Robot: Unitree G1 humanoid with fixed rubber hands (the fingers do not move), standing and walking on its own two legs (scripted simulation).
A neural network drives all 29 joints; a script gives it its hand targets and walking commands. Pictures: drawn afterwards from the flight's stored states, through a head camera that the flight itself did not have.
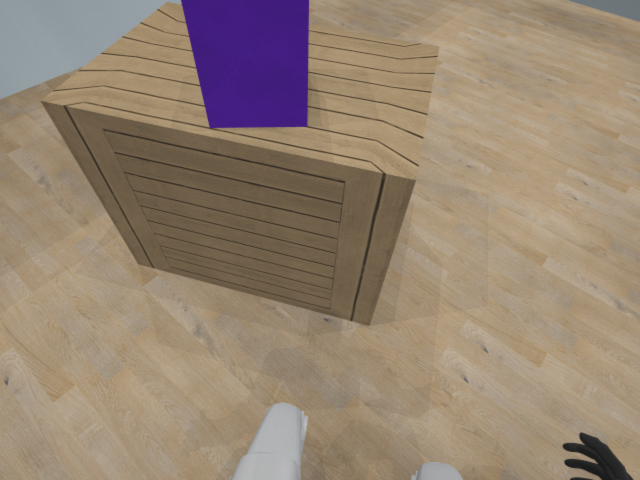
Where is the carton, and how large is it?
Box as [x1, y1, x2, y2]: [181, 0, 308, 127]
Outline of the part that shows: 181,0 209,126 306,126 308,0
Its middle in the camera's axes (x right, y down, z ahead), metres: -0.13 -0.40 +0.78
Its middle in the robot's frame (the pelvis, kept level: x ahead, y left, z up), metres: +0.87 +0.20 +0.08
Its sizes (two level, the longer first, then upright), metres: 0.217 0.205 0.252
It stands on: a pedestal, 0.64 m high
